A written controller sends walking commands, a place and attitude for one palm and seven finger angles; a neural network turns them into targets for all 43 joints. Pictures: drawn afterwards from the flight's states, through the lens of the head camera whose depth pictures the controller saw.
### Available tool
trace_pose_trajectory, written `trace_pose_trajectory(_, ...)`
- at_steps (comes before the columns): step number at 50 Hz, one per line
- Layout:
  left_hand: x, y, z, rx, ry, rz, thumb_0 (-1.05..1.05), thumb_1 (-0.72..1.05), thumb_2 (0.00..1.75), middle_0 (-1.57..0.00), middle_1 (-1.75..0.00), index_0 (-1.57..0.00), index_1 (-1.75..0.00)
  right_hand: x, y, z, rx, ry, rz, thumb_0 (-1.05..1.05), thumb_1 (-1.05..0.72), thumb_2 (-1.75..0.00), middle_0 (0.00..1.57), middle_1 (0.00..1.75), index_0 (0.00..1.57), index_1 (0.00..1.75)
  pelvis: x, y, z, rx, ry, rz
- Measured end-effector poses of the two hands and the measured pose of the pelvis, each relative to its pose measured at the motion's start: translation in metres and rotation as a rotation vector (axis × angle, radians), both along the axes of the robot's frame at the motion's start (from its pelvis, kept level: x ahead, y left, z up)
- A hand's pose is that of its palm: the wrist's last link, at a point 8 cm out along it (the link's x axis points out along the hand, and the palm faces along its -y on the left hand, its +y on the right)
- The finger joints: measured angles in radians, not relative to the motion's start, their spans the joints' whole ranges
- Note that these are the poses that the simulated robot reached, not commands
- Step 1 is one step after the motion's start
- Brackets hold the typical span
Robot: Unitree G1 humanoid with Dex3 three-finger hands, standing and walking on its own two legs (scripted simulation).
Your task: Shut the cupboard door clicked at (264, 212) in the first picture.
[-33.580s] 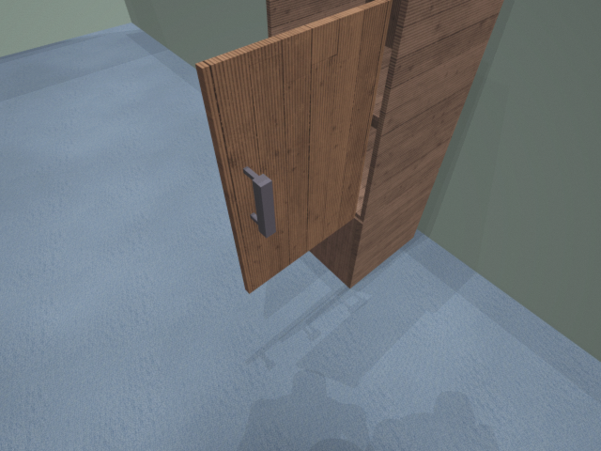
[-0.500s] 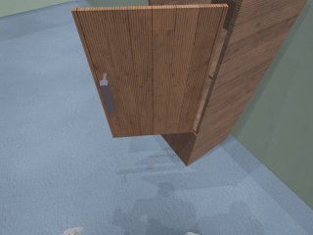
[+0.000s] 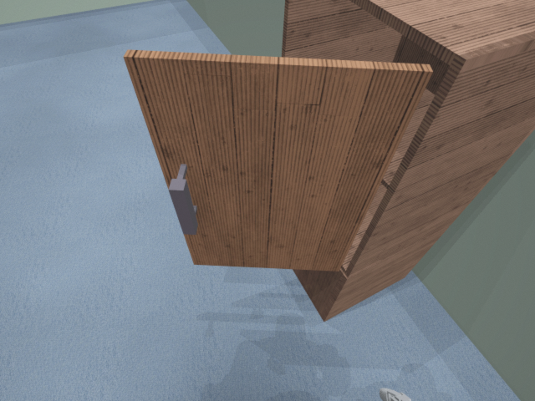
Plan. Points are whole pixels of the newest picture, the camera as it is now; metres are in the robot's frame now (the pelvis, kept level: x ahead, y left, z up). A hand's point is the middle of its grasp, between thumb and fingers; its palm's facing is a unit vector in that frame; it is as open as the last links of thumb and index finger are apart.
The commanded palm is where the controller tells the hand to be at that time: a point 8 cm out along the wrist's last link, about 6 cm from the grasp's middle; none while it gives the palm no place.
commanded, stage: come to a stop and stand still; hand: left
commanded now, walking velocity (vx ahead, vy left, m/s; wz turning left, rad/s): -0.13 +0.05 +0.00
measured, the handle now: (186, 200) +0.44 +0.20 -0.01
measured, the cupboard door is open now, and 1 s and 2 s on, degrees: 61 61 61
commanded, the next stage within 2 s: look again from close up in 0.92 s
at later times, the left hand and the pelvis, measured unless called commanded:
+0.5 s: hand out of the picture +0.02 +0.22 -0.18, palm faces -0.01 -0.97 -0.26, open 7.3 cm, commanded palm none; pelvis -0.02 +0.03 -0.01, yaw -2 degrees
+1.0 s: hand out of the picture -0.01 +0.26 -0.17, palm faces -0.07 -0.97 -0.23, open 7.3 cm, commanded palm none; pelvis -0.03 +0.07 +0.00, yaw -3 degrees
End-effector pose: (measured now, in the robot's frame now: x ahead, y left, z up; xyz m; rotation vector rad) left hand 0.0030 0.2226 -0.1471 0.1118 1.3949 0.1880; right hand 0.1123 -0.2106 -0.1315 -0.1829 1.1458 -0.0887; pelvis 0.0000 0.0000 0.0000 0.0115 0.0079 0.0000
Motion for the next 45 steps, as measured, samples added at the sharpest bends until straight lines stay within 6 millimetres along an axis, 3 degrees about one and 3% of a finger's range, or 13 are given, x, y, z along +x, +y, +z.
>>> trace_pose_trajectory(5,0.005,0.006,0.012,0.084,-0.029,-0.013,0.00,0.92,0.90,-0.20,-0.30,-0.20,-0.29,-0.005,-0.024,-0.013,0.014,0.036,-0.022,0.00,-0.90,-0.90,0.20,0.30,0.21,0.30,-0.002,-0.014,-0.004,0.007,0.012,0.004)
trace_pose_trajectory(10,0.003,0.008,0.023,0.113,-0.027,-0.032,0.00,0.91,0.90,-0.20,-0.30,-0.20,-0.29,-0.024,-0.046,-0.011,-0.011,0.092,-0.057,0.00,-0.91,-0.90,0.20,0.30,0.20,0.30,-0.003,-0.017,0.003,0.027,0.008,0.000)
trace_pose_trajectory(16,-0.002,0.011,0.025,0.094,-0.019,-0.045,0.00,0.91,0.90,-0.20,-0.30,-0.20,-0.29,-0.048,-0.052,-0.005,-0.038,0.143,-0.070,0.01,-0.91,-0.90,0.20,0.30,0.20,0.30,-0.006,-0.011,0.007,0.033,0.002,-0.002)
trace_pose_trajectory(23,0.003,0.033,0.008,0.076,-0.072,-0.099,0.00,0.91,0.90,-0.21,-0.30,-0.21,-0.30,-0.061,-0.030,-0.003,-0.060,0.025,-0.093,0.01,-0.91,-0.90,0.20,0.30,0.20,0.30,-0.014,0.017,-0.007,-0.007,-0.010,-0.026)
trace_pose_trajectory(31,0.023,0.064,0.013,0.071,-0.171,-0.135,0.00,0.91,0.90,-0.20,-0.30,-0.20,-0.29,-0.094,0.027,-0.008,-0.002,0.039,-0.072,0.01,-0.91,-0.90,0.20,0.30,0.20,0.30,-0.031,0.047,-0.005,-0.019,-0.037,-0.039)
trace_pose_trajectory(37,0.020,0.081,0.019,0.072,-0.162,-0.169,0.00,0.91,0.90,-0.20,-0.30,-0.20,-0.29,-0.119,0.040,-0.006,0.000,0.074,-0.091,0.00,-0.94,-0.90,0.20,0.30,0.20,0.30,-0.039,0.062,-0.001,-0.012,-0.018,-0.049)
trace_pose_trajectory(45,-0.004,0.090,0.014,0.060,-0.074,-0.156,0.00,0.91,0.90,-0.20,-0.30,-0.20,-0.29,-0.145,0.046,-0.006,-0.012,0.165,-0.103,0.01,-0.92,-0.90,0.20,0.30,0.20,0.30,-0.037,0.070,0.002,-0.008,-0.007,-0.053)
